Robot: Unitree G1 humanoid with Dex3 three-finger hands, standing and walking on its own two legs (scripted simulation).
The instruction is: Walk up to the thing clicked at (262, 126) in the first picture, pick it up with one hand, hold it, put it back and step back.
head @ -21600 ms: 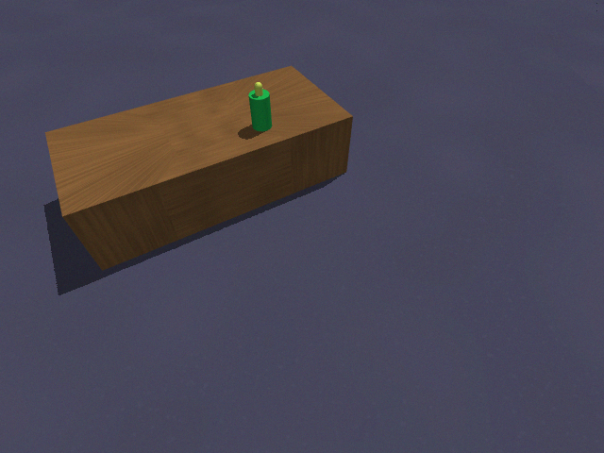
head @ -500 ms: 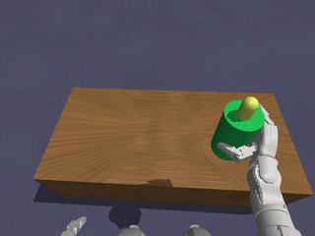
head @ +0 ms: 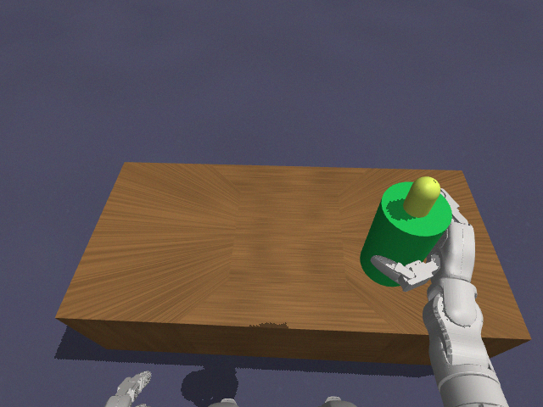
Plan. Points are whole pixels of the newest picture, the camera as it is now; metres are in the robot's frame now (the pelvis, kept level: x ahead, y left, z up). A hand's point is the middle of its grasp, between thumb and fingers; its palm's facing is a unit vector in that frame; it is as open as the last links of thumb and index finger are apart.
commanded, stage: hold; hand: right
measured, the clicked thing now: (404, 228) +0.35 -0.17 +0.08
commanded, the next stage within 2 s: none
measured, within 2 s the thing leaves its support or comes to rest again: neither
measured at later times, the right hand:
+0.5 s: hand (407, 244) +0.33 -0.17 +0.07, palm faces +0.22 +0.97 +0.01, open 11.8 cm
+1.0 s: hand (406, 248) +0.32 -0.17 +0.07, palm faces +0.22 +0.98 +0.02, open 11.8 cm
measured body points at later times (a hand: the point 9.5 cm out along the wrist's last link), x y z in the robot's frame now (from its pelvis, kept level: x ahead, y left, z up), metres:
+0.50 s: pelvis +0.00 +0.00 +0.00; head +0.04 +0.00 +0.45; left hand +0.14 +0.24 -0.10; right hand +0.31 -0.22 +0.07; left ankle +0.01 +0.13 -0.69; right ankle +0.01 -0.12 -0.69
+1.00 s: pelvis -0.01 +0.01 +0.00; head +0.03 +0.00 +0.45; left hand +0.13 +0.25 -0.10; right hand +0.31 -0.22 +0.07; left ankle +0.01 +0.13 -0.69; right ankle +0.01 -0.12 -0.69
